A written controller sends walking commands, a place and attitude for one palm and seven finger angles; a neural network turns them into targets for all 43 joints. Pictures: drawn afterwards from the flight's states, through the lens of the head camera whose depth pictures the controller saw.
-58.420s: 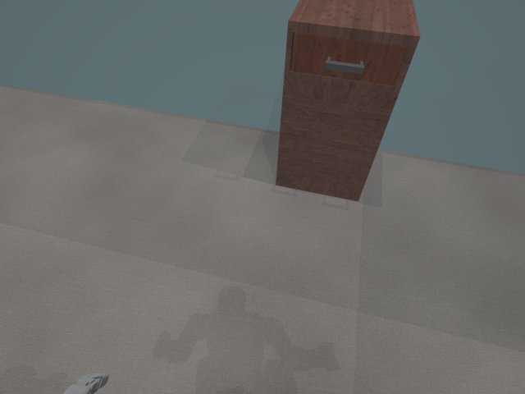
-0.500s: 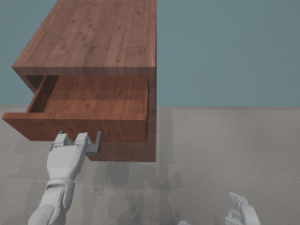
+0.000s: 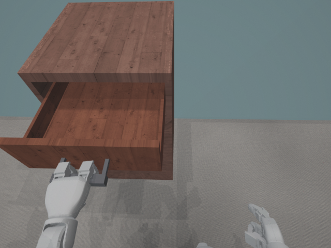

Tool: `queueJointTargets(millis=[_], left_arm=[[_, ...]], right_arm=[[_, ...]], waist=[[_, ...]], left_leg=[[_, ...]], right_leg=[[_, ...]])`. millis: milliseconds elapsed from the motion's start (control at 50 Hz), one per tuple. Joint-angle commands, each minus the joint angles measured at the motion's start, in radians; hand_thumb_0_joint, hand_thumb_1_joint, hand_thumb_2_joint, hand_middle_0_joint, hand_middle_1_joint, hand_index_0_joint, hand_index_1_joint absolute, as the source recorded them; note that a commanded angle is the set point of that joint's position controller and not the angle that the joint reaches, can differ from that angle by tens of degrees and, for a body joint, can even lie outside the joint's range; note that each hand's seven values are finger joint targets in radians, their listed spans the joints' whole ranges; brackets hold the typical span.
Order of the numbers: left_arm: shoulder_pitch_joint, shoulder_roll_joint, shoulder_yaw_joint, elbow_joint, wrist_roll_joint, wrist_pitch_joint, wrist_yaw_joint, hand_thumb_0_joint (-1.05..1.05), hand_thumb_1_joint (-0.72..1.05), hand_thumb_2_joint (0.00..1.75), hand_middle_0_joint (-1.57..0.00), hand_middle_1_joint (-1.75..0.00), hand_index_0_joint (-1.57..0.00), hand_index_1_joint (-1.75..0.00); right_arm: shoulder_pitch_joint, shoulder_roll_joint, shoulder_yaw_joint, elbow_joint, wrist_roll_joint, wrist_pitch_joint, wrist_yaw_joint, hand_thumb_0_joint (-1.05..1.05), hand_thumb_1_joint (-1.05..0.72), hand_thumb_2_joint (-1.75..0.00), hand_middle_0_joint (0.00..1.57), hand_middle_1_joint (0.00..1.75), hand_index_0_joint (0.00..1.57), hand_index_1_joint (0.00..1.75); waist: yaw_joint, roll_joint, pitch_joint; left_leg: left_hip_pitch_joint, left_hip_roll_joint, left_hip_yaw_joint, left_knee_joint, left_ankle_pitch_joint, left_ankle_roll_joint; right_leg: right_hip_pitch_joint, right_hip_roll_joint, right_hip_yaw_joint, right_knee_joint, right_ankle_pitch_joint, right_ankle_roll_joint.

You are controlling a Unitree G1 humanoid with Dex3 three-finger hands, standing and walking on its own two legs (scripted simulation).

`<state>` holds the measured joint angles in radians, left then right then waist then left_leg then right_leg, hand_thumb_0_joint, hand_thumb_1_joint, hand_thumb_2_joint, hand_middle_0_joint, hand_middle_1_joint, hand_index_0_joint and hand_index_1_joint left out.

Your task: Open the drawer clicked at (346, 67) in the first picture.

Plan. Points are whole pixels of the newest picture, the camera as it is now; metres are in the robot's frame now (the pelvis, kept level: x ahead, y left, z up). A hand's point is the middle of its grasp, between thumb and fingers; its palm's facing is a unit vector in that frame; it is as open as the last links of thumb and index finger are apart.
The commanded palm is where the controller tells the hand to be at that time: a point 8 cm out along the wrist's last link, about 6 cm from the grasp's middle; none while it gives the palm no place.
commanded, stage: pull the drawer open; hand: left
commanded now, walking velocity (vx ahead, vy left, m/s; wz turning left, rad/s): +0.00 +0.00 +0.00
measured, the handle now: (82, 171) +0.30 +0.24 -0.01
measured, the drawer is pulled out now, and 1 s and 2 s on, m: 0.21 0.30 0.30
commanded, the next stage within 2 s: open the thumb to release the handle in 0.88 s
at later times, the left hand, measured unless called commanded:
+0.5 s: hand (71, 228) +0.17 +0.23 -0.03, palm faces -0.04 -0.08 -1.00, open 6.0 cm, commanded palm +0.12 +0.24 +0.03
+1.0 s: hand (67, 239) +0.15 +0.23 -0.02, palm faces -0.07 -0.07 -0.99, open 6.1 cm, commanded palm +0.13 +0.24 +0.03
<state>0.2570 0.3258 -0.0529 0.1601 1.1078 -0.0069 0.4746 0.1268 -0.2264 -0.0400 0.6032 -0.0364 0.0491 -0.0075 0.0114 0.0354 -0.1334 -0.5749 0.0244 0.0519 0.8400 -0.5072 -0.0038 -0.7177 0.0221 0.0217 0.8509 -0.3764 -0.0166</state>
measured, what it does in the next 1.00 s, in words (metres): stands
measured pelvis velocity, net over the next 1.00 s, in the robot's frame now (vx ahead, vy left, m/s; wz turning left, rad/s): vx -0.01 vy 0.00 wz -0.02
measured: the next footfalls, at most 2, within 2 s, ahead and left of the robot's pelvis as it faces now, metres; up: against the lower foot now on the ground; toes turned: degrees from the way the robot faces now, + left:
none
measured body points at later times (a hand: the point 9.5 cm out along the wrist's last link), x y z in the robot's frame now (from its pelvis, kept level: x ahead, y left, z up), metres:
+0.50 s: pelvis +0.00 +0.00 -0.01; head +0.06 -0.02 +0.43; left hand +0.17 +0.23 +0.03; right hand +0.21 -0.23 -0.12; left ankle -0.06 +0.12 -0.70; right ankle +0.02 -0.11 -0.70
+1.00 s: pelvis -0.01 +0.00 -0.02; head +0.05 -0.03 +0.42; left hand +0.15 +0.23 +0.03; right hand +0.19 -0.24 -0.12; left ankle -0.06 +0.12 -0.70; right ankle +0.02 -0.11 -0.70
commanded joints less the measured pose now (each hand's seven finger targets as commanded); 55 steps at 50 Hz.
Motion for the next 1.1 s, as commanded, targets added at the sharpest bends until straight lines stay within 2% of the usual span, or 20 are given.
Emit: queueJointTargets(millis=[0, 60, 120, 260, 320, 360, 420, 540, 620, 660, 740, 860, 920, 940, 960, 980, 1000, 1020, 1040, 1080], left_arm=[[0.148, 0.134, 0.115, -0.252, -0.022, 0.003, 0.074, 0.00, 0.90, 0.90, -0.40, -1.35, -0.40, -1.35], [0.234, 0.138, 0.127, -0.294, -0.030, -0.003, 0.078, 0.00, 0.90, 0.90, -0.40, -1.35, -0.40, -1.35], [0.294, 0.132, 0.131, -0.302, -0.029, -0.017, 0.088, 0.00, 0.90, 0.90, -0.40, -1.35, -0.40, -1.35], [0.337, 0.179, 0.190, -0.357, -0.021, -0.043, 0.121, 0.00, 0.90, 0.90, -0.40, -1.35, -0.40, -1.35], [0.368, 0.150, 0.164, -0.348, -0.012, -0.046, 0.135, 0.00, 0.90, 0.90, -0.40, -1.35, -0.40, -1.35], [0.360, 0.171, 0.189, -0.369, -0.018, -0.046, 0.140, 0.00, 0.90, 0.90, -0.40, -1.35, -0.40, -1.35], [0.433, 0.162, 0.187, -0.364, -0.020, -0.050, 0.148, 0.00, 0.90, 0.90, -0.40, -1.35, -0.40, -1.35], [0.488, 0.155, 0.170, -0.432, -0.028, -0.049, 0.142, 0.00, 0.90, 0.90, -0.40, -1.35, -0.40, -1.35], [0.543, 0.156, 0.176, -0.426, -0.039, -0.053, 0.135, 0.00, 0.90, 0.90, -0.40, -1.35, -0.40, -1.35], [0.560, 0.181, 0.207, -0.437, -0.044, -0.062, 0.136, 0.00, 0.90, 0.90, -0.40, -1.35, -0.40, -1.35], [0.585, 0.167, 0.188, -0.457, -0.043, -0.074, 0.137, 0.00, 0.90, 0.90, -0.40, -1.35, -0.40, -1.35], [0.675, 0.184, 0.219, -0.478, -0.055, -0.082, 0.138, 0.00, 0.90, 0.90, -0.40, -1.35, -0.40, -1.35], [0.705, 0.171, 0.215, -0.467, -0.056, -0.087, 0.137, 0.00, 0.90, 0.90, -0.40, -1.35, -0.40, -1.35], [0.711, 0.164, 0.206, -0.489, -0.059, -0.087, 0.135, 0.00, 0.90, 0.90, -0.40, -1.35, -0.40, -1.35], [0.292, 0.184, 0.180, -0.466, -0.024, -0.077, 0.147, 0.00, 0.90, 0.90, -0.40, -1.35, -0.40, -1.35], [0.279, 0.196, 0.230, -0.468, -0.012, -0.093, 0.167, 0.00, 0.83, 0.87, -0.40, -1.34, -0.40, -1.34], [0.369, 0.175, 0.223, -0.373, -0.005, -0.089, 0.170, 0.00, 0.76, 0.84, -0.39, -1.34, -0.39, -1.34], [0.356, 0.175, 0.213, -0.388, -0.005, -0.092, 0.176, 0.00, 0.69, 0.81, -0.38, -1.33, -0.38, -1.33], [0.379, 0.169, 0.214, -0.402, -0.012, -0.084, 0.175, 0.00, 0.62, 0.78, -0.38, -1.32, -0.38, -1.32], [0.346, 0.166, 0.194, -0.428, -0.029, -0.066, 0.173, 0.00, 0.48, 0.72, -0.37, -1.30, -0.37, -1.30]], right_arm=[[-0.085, -0.107, -0.036, -0.158, -0.002, -0.051, 0.001, 0.00, -0.90, -0.90, 0.20, 0.30, 0.20, 0.30], [-0.087, -0.108, -0.032, -0.168, -0.003, -0.049, 0.008, 0.00, -0.90, -0.90, 0.20, 0.30, 0.20, 0.30], [-0.096, -0.104, -0.028, -0.168, -0.007, -0.048, 0.011, 0.00, -0.90, -0.90, 0.20, 0.30, 0.20, 0.30], [-0.101, -0.106, -0.030, -0.172, -0.016, -0.040, 0.014, 0.00, -0.90, -0.90, 0.20, 0.30, 0.20, 0.30], [-0.106, -0.102, -0.024, -0.174, -0.020, -0.038, 0.020, 0.00, -0.90, -0.90, 0.20, 0.30, 0.20, 0.30], [-0.103, -0.104, -0.030, -0.177, -0.019, -0.035, 0.017, 0.00, -0.90, -0.90, 0.20, 0.30, 0.20, 0.30], [-0.108, -0.098, -0.022, -0.182, -0.022, -0.036, 0.019, 0.00, -0.90, -0.90, 0.20, 0.30, 0.20, 0.30], [-0.106, -0.100, -0.022, -0.199, -0.020, -0.033, 0.030, 0.00, -0.90, -0.90, 0.20, 0.30, 0.20, 0.30], [-0.111, -0.098, -0.017, -0.209, -0.021, -0.030, 0.031, 0.00, -0.90, -0.90, 0.20, 0.30, 0.20, 0.30], [-0.110, -0.101, -0.017, -0.212, -0.022, -0.027, 0.027, 0.00, -0.90, -0.90, 0.20, 0.30, 0.20, 0.30], [-0.105, -0.101, -0.018, -0.222, -0.028, -0.030, 0.035, 0.00, -0.90, -0.90, 0.20, 0.30, 0.20, 0.30], [-0.104, -0.101, -0.019, -0.227, -0.026, -0.029, 0.039, 0.00, -0.90, -0.90, 0.20, 0.30, 0.20, 0.30], [-0.106, -0.096, -0.018, -0.224, -0.028, -0.029, 0.041, 0.00, -0.90, -0.90, 0.20, 0.30, 0.20, 0.30], [-0.107, -0.100, -0.019, -0.230, -0.029, -0.028, 0.043, 0.00, -0.90, -0.90, 0.20, 0.30, 0.20, 0.30], [-0.097, -0.124, -0.023, -0.185, -0.040, -0.016, 0.032, 0.00, -0.90, -0.90, 0.20, 0.30, 0.20, 0.30], [-0.101, -0.118, -0.035, -0.197, -0.049, -0.024, 0.019, 0.00, -0.90, -0.90, 0.20, 0.30, 0.20, 0.30], [-0.085, -0.106, -0.033, -0.190, -0.044, -0.034, 0.016, 0.00, -0.90, -0.90, 0.20, 0.30, 0.20, 0.30], [-0.089, -0.110, -0.032, -0.191, -0.047, -0.041, 0.019, 0.00, -0.90, -0.90, 0.20, 0.30, 0.20, 0.30], [-0.077, -0.111, -0.039, -0.201, -0.042, -0.039, 0.018, 0.00, -0.90, -0.90, 0.20, 0.30, 0.20, 0.30], [-0.076, -0.117, -0.042, -0.197, -0.039, -0.039, 0.013, 0.00, -0.90, -0.90, 0.20, 0.30, 0.20, 0.30]], waist=[[0.068, -0.012, -0.264], [0.076, -0.009, -0.268], [0.073, -0.031, -0.234], [0.081, -0.002, -0.237], [0.078, -0.009, -0.209], [0.076, -0.010, -0.219], [0.089, -0.028, -0.228], [0.093, 0.012, -0.232], [0.089, -0.037, -0.186], [0.096, -0.020, -0.195], [0.097, 0.004, -0.196], [0.111, 0.015, -0.230], [0.109, -0.017, -0.205], [0.111, 0.007, -0.212], [-0.002, -0.044, -0.178], [0.047, -0.005, -0.194], [0.052, -0.002, -0.174], [0.054, -0.016, -0.204], [0.061, -0.002, -0.239], [0.052, -0.006, -0.285]], left_leg=[[0.074, -0.048, -0.025, -0.068, 0.530, 0.003], [0.076, -0.046, -0.030, -0.058, 0.574, 0.001], [0.056, -0.049, -0.029, -0.046, 0.535, 0.004], [0.043, -0.054, -0.034, -0.024, 0.501, 0.001], [0.029, -0.058, -0.035, -0.012, 0.474, 0.001], [0.034, -0.056, -0.038, -0.008, 0.471, 0.002], [0.017, -0.062, -0.037, 0.002, 0.464, 0.002], [0.031, -0.056, -0.040, 0.007, 0.482, 0.001], [-0.001, -0.060, -0.039, 0.015, 0.437, 0.006], [-0.007, -0.058, -0.041, 0.009, 0.432, 0.007], [-0.007, -0.059, -0.041, 0.019, 0.394, 0.007], [-0.008, -0.055, -0.042, 0.033, 0.465, 0.005], [-0.032, -0.059, -0.042, 0.040, 0.449, 0.007], [-0.028, -0.055, -0.040, 0.041, 0.455, 0.008], [-0.054, -0.055, -0.058, 0.082, 0.375, 0.007], [-0.055, -0.060, -0.054, 0.071, 0.329, 0.008], [-0.058, -0.060, -0.051, 0.066, 0.315, 0.008], [-0.042, -0.063, -0.051, 0.076, 0.325, 0.003], [-0.026, -0.060, -0.048, 0.069, 0.340, 0.004], [0.004, -0.066, -0.043, 0.072, 0.380, 0.002]], right_leg=[[0.290, 0.012, -0.008, -0.057, 0.456, -0.032], [0.294, 0.012, -0.007, -0.044, 0.491, -0.033], [0.270, 0.014, 0.006, -0.037, 0.482, -0.032], [0.243, 0.015, 0.018, -0.019, 0.460, -0.039], [0.200, 0.019, 0.018, -0.006, 0.409, -0.039], [0.202, 0.019, 0.011, -0.008, 0.407, -0.040], [0.202, 0.019, 0.023, 0.004, 0.411, -0.039], [0.190, 0.019, 0.017, 0.010, 0.393, -0.041], [0.168, 0.019, 0.033, 0.005, 0.366, -0.039], [0.189, 0.017, 0.028, 0.004, 0.377, -0.042], [0.146, 0.015, 0.029, 0.009, 0.301, -0.045], [0.165, 0.016, 0.041, 0.028, 0.368, -0.048], [0.154, 0.018, 0.050, 0.036, 0.374, -0.046], [0.160, 0.013, 0.046, 0.035, 0.381, -0.046], [0.036, 0.010, 0.050, 0.041, 0.331, -0.038], [0.048, 0.011, 0.045, 0.044, 0.272, -0.038], [0.054, 0.013, 0.016, 0.042, 0.253, -0.041], [0.025, 0.017, 0.047, 0.046, 0.237, -0.046], [0.061, 0.014, 0.021, 0.045, 0.257, -0.044], [0.080, 0.012, 0.037, 0.043, 0.295, -0.041]])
